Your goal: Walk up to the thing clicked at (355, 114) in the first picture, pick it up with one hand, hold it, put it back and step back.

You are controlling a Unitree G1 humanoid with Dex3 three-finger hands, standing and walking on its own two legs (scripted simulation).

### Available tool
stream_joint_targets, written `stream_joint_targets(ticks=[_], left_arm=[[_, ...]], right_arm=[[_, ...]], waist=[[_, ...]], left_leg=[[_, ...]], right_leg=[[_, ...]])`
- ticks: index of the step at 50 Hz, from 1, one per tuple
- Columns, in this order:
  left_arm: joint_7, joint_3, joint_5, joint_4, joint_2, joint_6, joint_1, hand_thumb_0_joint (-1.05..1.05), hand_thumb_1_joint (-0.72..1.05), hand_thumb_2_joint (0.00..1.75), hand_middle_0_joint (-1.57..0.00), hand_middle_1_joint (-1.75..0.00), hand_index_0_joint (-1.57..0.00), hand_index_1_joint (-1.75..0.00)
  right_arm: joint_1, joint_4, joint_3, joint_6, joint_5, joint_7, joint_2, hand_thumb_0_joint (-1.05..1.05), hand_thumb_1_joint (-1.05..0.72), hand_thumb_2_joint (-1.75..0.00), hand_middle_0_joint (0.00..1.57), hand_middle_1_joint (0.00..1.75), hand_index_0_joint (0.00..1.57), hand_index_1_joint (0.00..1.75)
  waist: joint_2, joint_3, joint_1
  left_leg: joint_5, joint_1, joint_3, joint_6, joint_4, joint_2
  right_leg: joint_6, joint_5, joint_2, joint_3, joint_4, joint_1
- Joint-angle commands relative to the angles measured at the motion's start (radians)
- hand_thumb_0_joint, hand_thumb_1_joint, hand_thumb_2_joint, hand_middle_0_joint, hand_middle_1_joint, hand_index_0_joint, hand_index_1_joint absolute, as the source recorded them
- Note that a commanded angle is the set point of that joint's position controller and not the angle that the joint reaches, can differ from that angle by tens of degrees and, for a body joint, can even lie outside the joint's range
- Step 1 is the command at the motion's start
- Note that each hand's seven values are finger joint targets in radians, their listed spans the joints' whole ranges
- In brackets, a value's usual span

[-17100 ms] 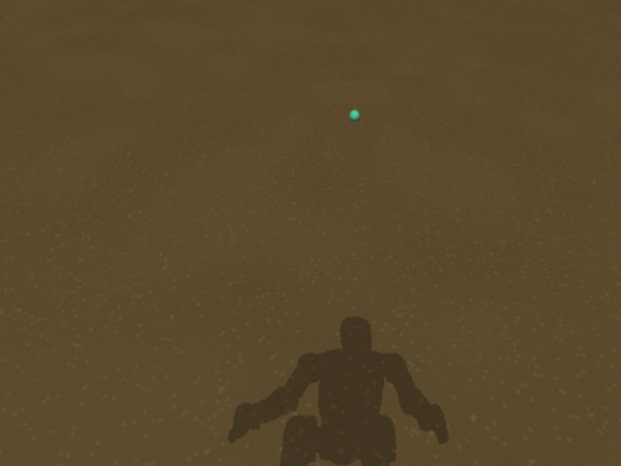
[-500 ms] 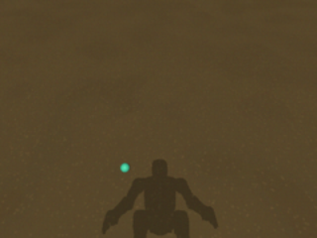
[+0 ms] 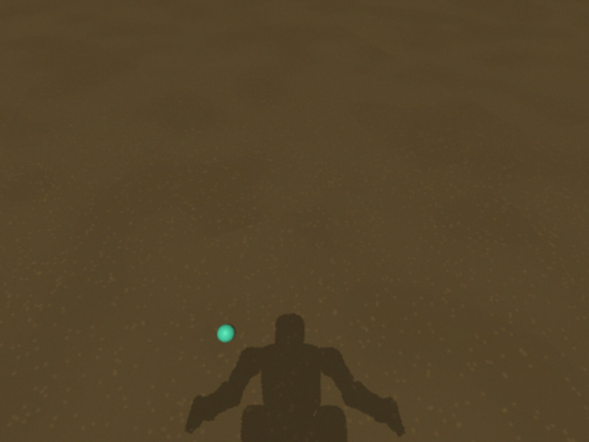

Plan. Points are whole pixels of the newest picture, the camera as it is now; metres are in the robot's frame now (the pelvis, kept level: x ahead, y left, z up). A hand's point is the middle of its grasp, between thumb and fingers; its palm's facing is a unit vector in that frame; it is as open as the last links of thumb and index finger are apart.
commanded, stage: walk up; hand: left
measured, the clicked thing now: (225, 333) +0.72 +0.26 -0.75
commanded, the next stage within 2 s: none
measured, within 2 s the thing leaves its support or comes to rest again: neither
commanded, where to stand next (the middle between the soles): +0.33 +0.01 m, yaw +1 degrees
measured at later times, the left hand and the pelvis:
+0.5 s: hand (102, 439) +0.21 +0.31 -0.16, palm faces -0.06 -0.94 -0.33, open 7.4 cm; pelvis +0.15 +0.04 -0.01, yaw +0 degrees
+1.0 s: hand (149, 352) +0.36 +0.28 -0.16, palm faces +0.02 -0.94 -0.34, open 7.4 cm; pelvis +0.30 +0.02 -0.02, yaw +2 degrees
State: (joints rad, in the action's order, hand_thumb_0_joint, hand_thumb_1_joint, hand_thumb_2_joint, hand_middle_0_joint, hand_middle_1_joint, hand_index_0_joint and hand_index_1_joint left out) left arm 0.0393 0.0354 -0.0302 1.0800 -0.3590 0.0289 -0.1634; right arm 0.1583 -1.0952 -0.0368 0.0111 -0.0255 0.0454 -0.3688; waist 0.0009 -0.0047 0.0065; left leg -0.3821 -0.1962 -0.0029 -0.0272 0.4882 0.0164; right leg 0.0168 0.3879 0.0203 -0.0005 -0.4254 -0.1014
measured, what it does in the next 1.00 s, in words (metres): walks ahead: right foot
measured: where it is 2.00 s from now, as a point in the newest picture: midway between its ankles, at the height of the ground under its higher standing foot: outside the picture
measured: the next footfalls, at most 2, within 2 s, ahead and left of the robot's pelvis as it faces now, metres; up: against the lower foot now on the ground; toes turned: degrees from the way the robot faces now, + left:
right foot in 0.62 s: +0.36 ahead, -0.09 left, +0.00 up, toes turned -3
left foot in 1.02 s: +0.42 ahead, +0.14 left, +0.00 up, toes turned +3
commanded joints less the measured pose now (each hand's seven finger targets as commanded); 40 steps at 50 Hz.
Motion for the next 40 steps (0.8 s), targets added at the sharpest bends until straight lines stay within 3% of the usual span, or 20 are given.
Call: stream_joint_targets(ticks=[1, 3, 5, 7, 8, 9, 10, 12, 13, 15, 20, 24, 27, 30, 31, 32, 33, 34, 37, 40], left_arm=[[-0.022, 0.101, -0.008, -0.064, -0.318, 0.034, -0.115, 0.00, 0.90, 0.90, -0.20, -0.30, -0.20, -0.30], [-0.024, 0.109, -0.007, -0.093, -0.325, 0.038, -0.119, 0.00, 0.90, 0.90, -0.20, -0.30, -0.20, -0.30], [-0.020, 0.103, -0.010, -0.141, -0.325, 0.035, -0.031, 0.00, 0.90, 0.90, -0.20, -0.30, -0.20, -0.30], [-0.008, 0.082, 0.003, -0.194, -0.271, 0.022, 0.114, 0.00, 0.90, 0.90, -0.20, -0.30, -0.20, -0.30], [-0.006, 0.061, 0.007, -0.219, -0.192, 0.020, 0.101, 0.00, 0.90, 0.90, -0.20, -0.30, -0.20, -0.30], [-0.012, 0.048, 0.014, -0.215, -0.145, 0.017, 0.032, 0.00, 0.90, 0.90, -0.20, -0.30, -0.20, -0.30], [-0.024, 0.068, 0.012, -0.193, -0.249, 0.010, -0.020, 0.00, 0.90, 0.90, -0.20, -0.30, -0.20, -0.30], [-0.020, 0.061, 0.026, -0.174, -0.269, 0.014, -0.069, 0.00, 0.90, 0.90, -0.20, -0.30, -0.20, -0.30], [-0.014, 0.065, 0.027, -0.155, -0.265, 0.014, -0.102, 0.00, 0.90, 0.90, -0.20, -0.30, -0.20, -0.30], [-0.004, 0.062, 0.027, -0.147, -0.254, 0.013, -0.139, 0.00, 0.90, 0.90, -0.20, -0.30, -0.20, -0.30], [0.009, 0.055, 0.016, -0.227, -0.221, 0.013, -0.054, 0.00, 0.90, 0.90, -0.20, -0.30, -0.20, -0.30], [0.027, 0.061, 0.013, -0.266, -0.199, 0.015, 0.009, 0.00, 0.90, 0.90, -0.20, -0.30, -0.20, -0.30], [0.027, 0.076, 0.012, -0.262, -0.200, 0.017, -0.009, 0.00, 0.90, 0.90, -0.20, -0.30, -0.20, -0.30], [0.011, 0.106, 0.008, -0.235, -0.239, 0.031, -0.173, 0.00, 0.90, 0.90, -0.20, -0.30, -0.20, -0.30], [0.001, 0.128, 0.003, -0.229, -0.297, 0.040, -0.263, 0.00, 0.90, 0.90, -0.20, -0.30, -0.20, -0.30], [-0.006, 0.137, 0.009, -0.253, -0.343, 0.048, -0.299, 0.00, 0.90, 0.90, -0.20, -0.30, -0.20, -0.30], [-0.009, 0.136, 0.026, -0.269, -0.354, 0.044, -0.250, 0.00, 0.90, 0.90, -0.20, -0.30, -0.20, -0.30], [-0.015, 0.131, 0.035, -0.281, -0.336, 0.039, -0.214, 0.00, 0.90, 0.90, -0.20, -0.30, -0.20, -0.30], [-0.020, 0.105, 0.037, -0.308, -0.265, 0.045, -0.112, 0.00, 0.90, 0.90, -0.20, -0.30, -0.20, -0.30], [-0.015, 0.096, 0.023, -0.329, -0.240, 0.053, -0.099, 0.00, 0.90, 0.90, -0.20, -0.30, -0.20, -0.30]], right_arm=[[-0.174, 0.152, -0.056, 0.032, -0.015, 0.001, -0.186, 0.00, -0.90, -0.90, 0.20, 0.30, 0.20, 0.30], [-0.155, 0.179, -0.057, 0.043, -0.006, 0.001, -0.188, 0.00, -0.90, -0.90, 0.20, 0.30, 0.20, 0.30], [-0.067, 0.182, -0.069, 0.050, 0.001, 0.007, -0.190, 0.00, -0.90, -0.90, 0.20, 0.30, 0.20, 0.30], [0.164, 0.101, -0.103, 0.058, -0.002, 0.005, -0.217, 0.00, -0.90, -0.90, 0.20, 0.30, 0.20, 0.30], [0.319, 0.064, -0.136, 0.061, -0.010, -0.012, -0.295, 0.00, -0.90, -0.90, 0.20, 0.30, 0.20, 0.30], [0.343, 0.079, -0.151, 0.064, -0.022, -0.020, -0.384, 0.00, -0.90, -0.90, 0.20, 0.30, 0.20, 0.30], [0.219, 0.129, -0.149, 0.062, -0.005, -0.022, -0.385, 0.00, -0.90, -0.90, 0.20, 0.30, 0.20, 0.30], [0.103, 0.186, -0.122, 0.063, 0.006, -0.021, -0.313, 0.00, -0.90, -0.90, 0.20, 0.30, 0.20, 0.30], [0.068, 0.207, -0.103, 0.068, 0.004, -0.024, -0.264, 0.00, -0.90, -0.90, 0.20, 0.30, 0.20, 0.30], [0.111, 0.212, -0.093, 0.080, 0.013, -0.027, -0.242, 0.00, -0.90, -0.90, 0.20, 0.30, 0.20, 0.30], [0.177, 0.240, -0.093, 0.083, 0.018, -0.032, -0.255, 0.00, -0.90, -0.90, 0.20, 0.30, 0.20, 0.30], [0.166, 0.280, -0.096, 0.079, 0.020, -0.028, -0.267, 0.00, -0.90, -0.90, 0.20, 0.30, 0.20, 0.30], [0.185, 0.303, -0.094, 0.071, 0.021, -0.033, -0.266, 0.00, -0.90, -0.90, 0.20, 0.30, 0.20, 0.30], [0.191, 0.331, -0.078, 0.071, 0.026, -0.038, -0.234, 0.00, -0.90, -0.90, 0.20, 0.30, 0.20, 0.30], [0.254, 0.336, -0.060, 0.073, 0.032, -0.037, -0.189, 0.00, -0.90, -0.90, 0.20, 0.30, 0.20, 0.30], [0.330, 0.337, -0.041, 0.068, 0.032, -0.037, -0.143, 0.00, -0.90, -0.90, 0.20, 0.30, 0.20, 0.30], [0.296, 0.319, -0.066, 0.058, 0.029, -0.050, -0.249, 0.00, -0.90, -0.90, 0.20, 0.30, 0.20, 0.30], [0.262, 0.310, -0.070, 0.059, 0.024, -0.053, -0.274, 0.00, -0.90, -0.90, 0.20, 0.30, 0.20, 0.30], [0.289, 0.285, -0.064, 0.054, 0.036, -0.031, -0.231, 0.00, -0.90, -0.90, 0.20, 0.30, 0.20, 0.30], [0.309, 0.276, -0.063, 0.046, 0.023, -0.015, -0.204, 0.00, -0.90, -0.90, 0.20, 0.30, 0.20, 0.30]], waist=[[0.171, -0.193, -0.107], [0.148, -0.141, -0.090], [0.171, -0.081, -0.026], [0.086, -0.035, 0.115], [-0.190, 0.024, 0.180], [-0.330, -0.002, 0.160], [-0.165, 0.001, 0.105], [-0.099, -0.082, 0.030], [-0.094, -0.099, 0.002], [-0.111, -0.089, 0.011], [-0.129, -0.130, 0.028], [-0.139, -0.135, 0.029], [-0.096, -0.111, 0.021], [0.036, -0.011, -0.078], [0.192, 0.067, -0.107], [0.307, 0.113, -0.088], [0.207, 0.071, -0.094], [0.154, 0.004, -0.085], [0.101, -0.086, -0.013], [0.119, -0.094, -0.006]], left_leg=[[-0.027, -0.481, -0.011, 0.009, 0.207, 0.024], [-0.076, -0.471, 0.019, -0.003, 0.187, 0.048], [-0.052, -0.227, 0.044, -0.011, 0.087, 0.076], [0.154, 0.179, -0.018, -0.001, -0.091, 0.014], [0.057, 0.371, 0.166, -0.009, -0.223, 0.105], [-0.094, 0.388, 0.581, -0.050, -0.356, 0.300], [-0.195, 0.304, 0.625, -0.138, -0.335, 0.356], [-0.083, 0.180, 0.441, -0.169, -0.288, 0.310], [-0.035, 0.154, 0.329, -0.138, -0.280, 0.251], [0.229, 0.197, 0.213, -0.093, -0.270, 0.212], [0.579, 0.204, 0.103, -0.161, -0.239, 0.224], [0.555, 0.081, 0.033, -0.135, -0.205, 0.183], [0.468, 0.008, 0.071, -0.132, -0.150, 0.202], [0.587, -0.060, 0.028, -0.088, 0.184, 0.135], [0.431, -0.161, -0.028, -0.055, 0.452, 0.040], [-0.124, -0.309, -0.001, -0.021, 0.680, -0.097], [-0.185, -0.356, 0.044, -0.029, 0.776, -0.064], [-0.171, -0.365, 0.076, -0.023, 0.804, -0.031], [-0.001, -0.283, 0.111, -0.019, 0.701, 0.028], [0.064, -0.243, 0.065, 0.009, 0.559, 0.022]], right_leg=[[0.195, 0.068, 0.297, -0.373, 0.273, 0.186], [0.226, -0.336, 0.315, -0.339, 0.204, 0.274], [0.193, -0.214, 0.290, -0.246, 0.187, 0.082], [0.094, -0.147, 0.136, -0.045, -0.052, -0.192], [0.040, -0.066, 0.000, 0.075, -0.408, -0.353], [0.012, 0.200, -0.151, -0.021, -0.584, -0.558], [0.037, 0.174, -0.062, -0.130, -0.636, -0.515], [0.050, 0.063, 0.014, -0.164, -0.661, -0.501], [0.043, 0.004, 0.029, -0.165, -0.621, -0.472], [0.020, -0.086, 0.021, -0.124, -0.556, -0.469], [-0.013, -0.159, 0.051, -0.055, -0.393, -0.481], [0.010, -0.276, 0.055, 0.027, -0.222, -0.312], [0.027, -0.279, 0.033, 0.041, -0.202, -0.175], [0.072, -0.241, -0.008, 0.045, -0.114, 0.092], [0.116, -0.170, 0.101, -0.122, -0.018, 0.228], [0.200, -0.155, 0.360, -0.519, 0.064, 0.304], [0.293, -0.042, 0.427, -0.661, 0.128, 0.215], [0.320, 0.005, 0.429, -0.632, 0.174, 0.111], [0.203, -0.073, 0.249, -0.267, 0.185, -0.112], [0.202, -0.196, 0.188, -0.127, 0.176, -0.167]])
